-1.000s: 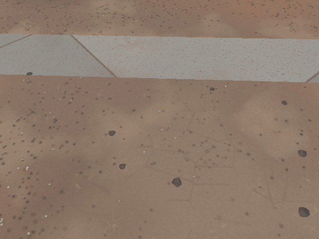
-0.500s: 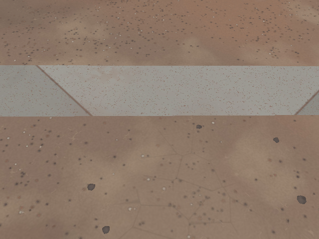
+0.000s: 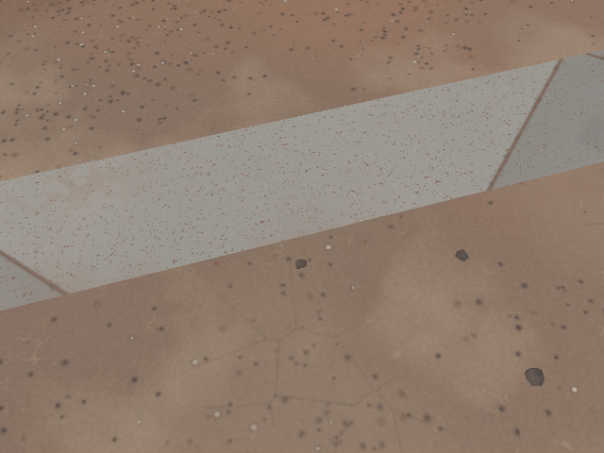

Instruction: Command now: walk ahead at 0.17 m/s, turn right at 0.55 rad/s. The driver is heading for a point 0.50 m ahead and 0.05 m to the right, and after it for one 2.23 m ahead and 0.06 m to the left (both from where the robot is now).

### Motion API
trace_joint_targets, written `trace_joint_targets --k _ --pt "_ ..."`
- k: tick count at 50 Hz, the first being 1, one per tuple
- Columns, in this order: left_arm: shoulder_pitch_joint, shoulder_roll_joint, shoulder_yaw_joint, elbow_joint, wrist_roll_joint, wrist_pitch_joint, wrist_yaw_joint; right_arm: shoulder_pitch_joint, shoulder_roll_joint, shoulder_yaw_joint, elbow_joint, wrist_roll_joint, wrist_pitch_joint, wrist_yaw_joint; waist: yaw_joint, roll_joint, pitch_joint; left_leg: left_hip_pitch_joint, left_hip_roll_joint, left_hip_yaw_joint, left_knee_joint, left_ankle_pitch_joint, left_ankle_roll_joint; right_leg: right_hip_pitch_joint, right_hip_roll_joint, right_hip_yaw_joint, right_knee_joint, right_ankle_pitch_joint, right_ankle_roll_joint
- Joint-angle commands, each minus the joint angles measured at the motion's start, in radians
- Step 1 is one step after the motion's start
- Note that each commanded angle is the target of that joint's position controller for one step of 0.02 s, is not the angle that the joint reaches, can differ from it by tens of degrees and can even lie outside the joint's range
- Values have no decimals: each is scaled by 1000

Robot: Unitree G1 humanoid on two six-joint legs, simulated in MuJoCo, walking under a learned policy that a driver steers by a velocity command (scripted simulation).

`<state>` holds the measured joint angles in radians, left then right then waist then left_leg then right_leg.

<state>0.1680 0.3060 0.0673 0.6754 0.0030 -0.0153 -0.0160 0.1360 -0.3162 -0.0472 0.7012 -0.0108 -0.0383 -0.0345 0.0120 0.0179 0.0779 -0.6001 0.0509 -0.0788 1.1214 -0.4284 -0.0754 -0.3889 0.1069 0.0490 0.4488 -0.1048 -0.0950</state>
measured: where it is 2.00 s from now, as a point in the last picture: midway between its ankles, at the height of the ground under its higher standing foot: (393, 429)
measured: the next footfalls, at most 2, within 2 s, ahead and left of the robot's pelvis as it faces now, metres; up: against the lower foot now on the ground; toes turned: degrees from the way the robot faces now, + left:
left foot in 0.26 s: +0.20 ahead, +0.16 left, +0.00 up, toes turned -14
right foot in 0.72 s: +0.38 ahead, -0.21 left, +0.00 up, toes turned -27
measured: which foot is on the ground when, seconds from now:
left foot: up 0.00-0.24, down 0.26-0.74, up 0.76-1.00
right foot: down 0.00-0.26, up 0.28-0.70, down 0.72-1.00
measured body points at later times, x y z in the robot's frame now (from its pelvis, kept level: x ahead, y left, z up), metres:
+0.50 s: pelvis +0.18 +0.03 +0.01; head +0.20 +0.05 +0.46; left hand +0.42 +0.24 -0.09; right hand +0.14 -0.26 -0.09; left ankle +0.16 +0.17 -0.74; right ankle +0.20 -0.14 -0.66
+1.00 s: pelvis +0.36 -0.11 +0.01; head +0.40 -0.13 +0.46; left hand +0.58 +0.10 -0.10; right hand +0.37 -0.41 -0.11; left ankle +0.48 +0.02 -0.67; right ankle +0.34 -0.19 -0.74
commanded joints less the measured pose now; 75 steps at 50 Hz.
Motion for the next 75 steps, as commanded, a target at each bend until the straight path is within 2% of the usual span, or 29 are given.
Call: trace_joint_targets --k 1,5,9,12,13,14,15,17,20,25,30,33,35,36,37,38,39,41,44,47,55,60,61,62,63,64,66,69,75 --pt "-19 162 47 -70 -6 -1 21 132 -73 -23 -24 -8 12 -13 -50 -81 -237 74 -11 8 -103 94 -28 100 -252 228 -100 456 -191" --pt "-15 162 46 -78 -21 15 38 -1 -66 -19 -64 8 5 7 2 -141 -190 68 -23 -11 -327 236 -17 74 -212 320 -170 -233 -148" --pt "37 166 45 -67 -18 13 31 -53 -85 -28 -84 20 -36 24 34 -157 -166 148 -60 -11 -508 194 12 112 -223 404 -129 -321 -139" --pt "26 123 29 -71 -19 14 27 43 -90 -44 -60 24 -60 27 -36 -150 -144 376 -49 4 -691 229 60 26 -166 419 -34 -406 -86" --pt "26 63 11 -78 -14 8 27 127 -134 -58 -48 11 -64 19 -69 -77 -180 537 88 -110 -727 175 114 -89 -115 354 123 -478 -35" --pt "42 4 -6 -108 -22 -3 24 204 -207 -74 -33 -15 -55 13 -66 138 -195 687 268 -379 -818 -33 221 -305 15 147 372 -519 25" --pt "1 70 4 -145 -28 -18 22 246 -223 -87 -10 -15 -54 23 -82 243 -133 674 378 -624 -891 -212 306 -479 -44 103 533 -496 45" --pt "-3 136 30 -117 -21 -15 19 183 -122 -60 -32 11 -51 17 -73 131 -55 623 293 -449 -884 -191 261 -510 -113 91 652 -359 76" --pt "-14 94 29 -119 -22 -12 5 149 -92 -45 -33 2 -48 9 -66 127 -26 549 216 -216 -929 68 217 -469 -154 57 676 -192 105" --pt "-83 38 11 -143 -24 -12 -10 172 -112 -52 -1 -2 -51 11 -83 102 -33 546 196 2 -953 328 225 -419 -174 9 526 -22 137" --pt "-186 10 -3 -168 -27 -18 -39 211 -156 -64 40 22 -42 17 -112 86 1 558 212 118 -948 394 208 -293 -167 -60 275 40 102" --pt "-184 28 4 -178 -25 -22 -46 230 -182 -72 71 42 -32 26 -79 92 4 601 246 141 -899 619 204 -181 -125 -96 183 -60 41" --pt "0 88 40 -130 -14 -23 -39 221 -191 -70 86 51 -23 23 46 80 -107 587 212 205 -647 1022 170 122 -51 -138 65 -11 -20" --pt "136 138 64 -95 -6 -20 -23 236 -161 -55 86 41 -29 20 112 61 -195 445 171 224 -445 976 130 387 -71 -91 60 117 -42" --pt "243 259 79 -82 24 -20 -3 294 -45 -9 32 -3 -45 32 93 -187 -386 41 42 213 -25 290 50 839 -403 337 110 363 -184" --pt "255 229 65 -89 22 -20 1 327 -63 -4 71 17 -60 37 105 -229 -591 -15 -66 14 211 -230 30 852 -575 627 -5 500 -302" --pt "207 171 45 -83 22 -24 -4 233 -155 -36 63 57 -59 38 124 -132 -476 -45 -23 -66 256 -187 37 721 -518 420 -2 608 -252" --pt "100 99 23 -48 -1 -37 -6 169 -115 -29 56 43 -45 26 44 -86 -247 -72 51 -8 116 -82 41 470 -411 180 -37 585 -163" --pt "-13 59 16 -33 16 -58 -10 262 -69 -33 102 34 12 12 -49 -121 -184 123 56 15 56 61 18 203 -361 29 -159 560 -141" --pt "-73 65 19 -6 26 -71 7 226 -49 -36 74 24 34 0 -70 -123 -132 103 50 14 -48 162 -2 151 -363 -69 -209 563 -141" --pt "-40 121 40 55 0 -11 46 50 -45 -36 -39 19 46 49 -4 -93 -102 87 52 77 -364 263 39 295 -405 -145 -167 413 -122" --pt "-40 129 49 73 -34 17 53 99 -73 -60 -73 19 53 66 -48 -69 -127 243 -27 147 -603 294 126 317 -377 -187 96 445 -26" --pt "15 110 45 81 -18 14 52 167 -154 -89 -66 14 48 49 -62 52 -187 414 7 42 -671 669 176 232 -288 -234 292 326 50" --pt "13 58 27 37 28 5 44 195 -279 -116 -83 1 47 29 -35 316 -232 652 253 -318 -652 1128 359 -109 -122 -256 624 -323 150" --pt "-38 64 21 25 25 0 34 211 -222 -94 -101 -14 37 35 -79 252 -380 716 341 -493 -708 1028 492 -214 -49 -34 810 -610 159" --pt "-75 96 30 23 -5 2 27 168 -186 -83 -111 -6 26 43 -83 139 -341 677 308 -408 -723 938 460 -249 -90 30 861 -573 144" --pt "-92 92 32 32 -5 12 40 72 -135 -71 -118 26 24 35 -37 26 -227 558 217 -289 -738 725 356 -274 -134 35 753 -435 136" --pt "-70 75 31 41 -3 24 47 23 -139 -72 -138 14 42 16 1 88 -209 442 148 -239 -769 648 323 -157 -111 17 591 -337 158" --pt "-78 61 23 47 -8 24 45 20 -167 -86 -152 16 61 -1 -21 122 -215 371 113 -285 -776 418 304 -42 -80 31 348 -253 180"
Keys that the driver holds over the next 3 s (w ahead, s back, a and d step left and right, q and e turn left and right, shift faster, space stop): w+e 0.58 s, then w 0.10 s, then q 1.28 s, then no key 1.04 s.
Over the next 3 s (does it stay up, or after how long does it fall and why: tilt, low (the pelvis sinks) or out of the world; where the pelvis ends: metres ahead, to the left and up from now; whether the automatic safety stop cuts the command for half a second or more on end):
stays up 0.46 -0.12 0.00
